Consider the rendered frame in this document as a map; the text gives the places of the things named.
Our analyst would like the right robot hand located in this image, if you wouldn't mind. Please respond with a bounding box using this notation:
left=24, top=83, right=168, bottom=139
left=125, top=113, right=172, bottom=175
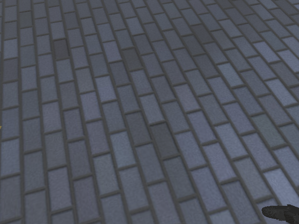
left=262, top=204, right=299, bottom=224

